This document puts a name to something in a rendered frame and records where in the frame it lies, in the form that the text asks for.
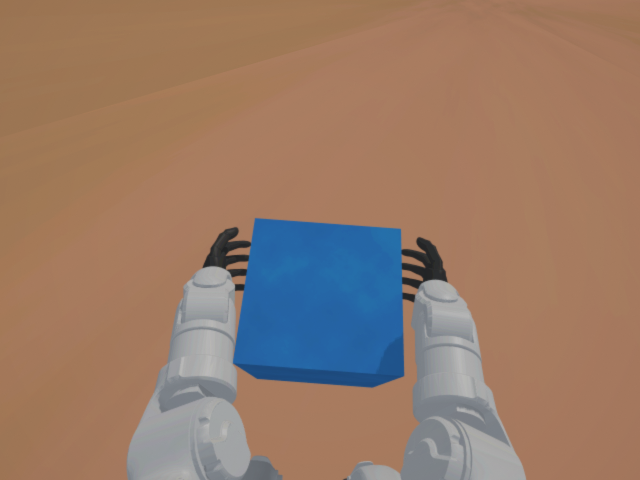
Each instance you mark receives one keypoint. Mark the right robot upper arm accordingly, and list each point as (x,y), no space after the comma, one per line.
(444,448)

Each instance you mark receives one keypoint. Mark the left robot hand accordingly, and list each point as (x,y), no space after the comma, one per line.
(217,256)

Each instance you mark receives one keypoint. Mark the right robot hand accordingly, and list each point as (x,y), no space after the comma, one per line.
(432,261)

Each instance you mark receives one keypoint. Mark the left robot upper arm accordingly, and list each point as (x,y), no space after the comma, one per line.
(202,440)

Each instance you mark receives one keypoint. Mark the carton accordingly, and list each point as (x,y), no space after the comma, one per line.
(323,304)

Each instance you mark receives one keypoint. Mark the robot left thigh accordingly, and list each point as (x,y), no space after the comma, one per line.
(261,470)

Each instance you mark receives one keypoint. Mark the right robot forearm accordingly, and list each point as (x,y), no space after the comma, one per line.
(450,379)

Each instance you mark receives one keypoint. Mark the left robot forearm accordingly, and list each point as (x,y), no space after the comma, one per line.
(200,360)

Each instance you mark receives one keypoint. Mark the robot left shin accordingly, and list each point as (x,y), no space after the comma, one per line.
(261,458)

